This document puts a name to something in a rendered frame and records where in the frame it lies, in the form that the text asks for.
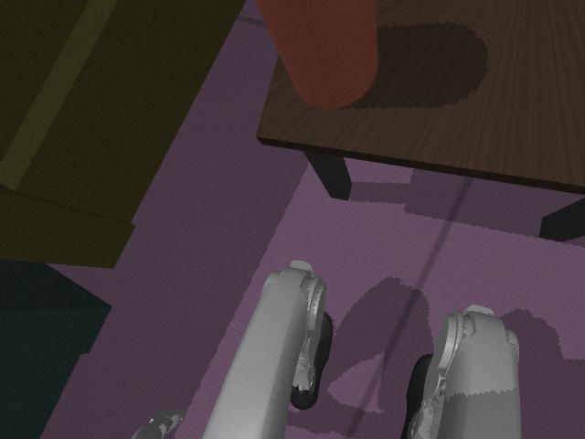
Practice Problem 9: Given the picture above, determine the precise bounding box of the left robot foot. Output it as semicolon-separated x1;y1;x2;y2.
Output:
290;312;333;410

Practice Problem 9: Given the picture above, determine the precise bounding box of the armchair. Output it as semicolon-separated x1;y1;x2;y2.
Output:
0;260;112;439

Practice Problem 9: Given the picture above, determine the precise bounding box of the left robot hand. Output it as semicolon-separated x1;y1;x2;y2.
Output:
132;409;186;439

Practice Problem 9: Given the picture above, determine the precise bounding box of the coffee table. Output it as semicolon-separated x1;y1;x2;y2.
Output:
256;0;585;242

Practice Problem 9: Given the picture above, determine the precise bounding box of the right robot foot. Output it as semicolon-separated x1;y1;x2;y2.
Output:
400;354;433;439

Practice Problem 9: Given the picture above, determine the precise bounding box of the sofa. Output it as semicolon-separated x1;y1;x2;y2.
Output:
0;0;246;269

